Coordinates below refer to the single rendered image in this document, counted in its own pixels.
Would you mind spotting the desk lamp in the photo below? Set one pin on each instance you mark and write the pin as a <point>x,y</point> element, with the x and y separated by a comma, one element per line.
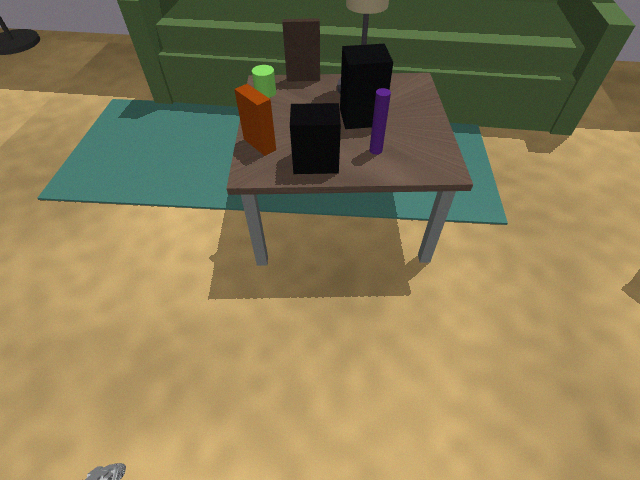
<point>365,7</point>

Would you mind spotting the sofa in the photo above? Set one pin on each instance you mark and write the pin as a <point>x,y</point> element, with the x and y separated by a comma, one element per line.
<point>514,64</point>

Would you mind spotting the floor lamp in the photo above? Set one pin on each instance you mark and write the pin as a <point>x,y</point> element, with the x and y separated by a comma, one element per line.
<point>18,40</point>

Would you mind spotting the coffee table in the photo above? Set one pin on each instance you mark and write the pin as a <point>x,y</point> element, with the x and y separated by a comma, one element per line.
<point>420,154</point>

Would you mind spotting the left robot hand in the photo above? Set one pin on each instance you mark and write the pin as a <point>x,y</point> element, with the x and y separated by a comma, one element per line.
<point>110,472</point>

